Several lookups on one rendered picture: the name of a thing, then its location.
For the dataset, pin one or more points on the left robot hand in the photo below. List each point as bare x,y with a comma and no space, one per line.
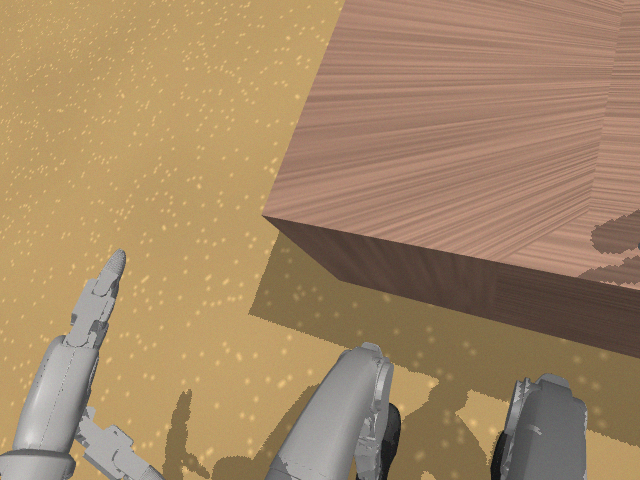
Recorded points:
55,411

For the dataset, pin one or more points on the left robot arm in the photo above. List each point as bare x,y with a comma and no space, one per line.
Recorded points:
36,465

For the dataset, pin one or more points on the left robot foot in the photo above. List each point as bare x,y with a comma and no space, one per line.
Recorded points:
390,441

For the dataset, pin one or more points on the right robot foot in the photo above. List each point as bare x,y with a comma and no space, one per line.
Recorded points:
497,457

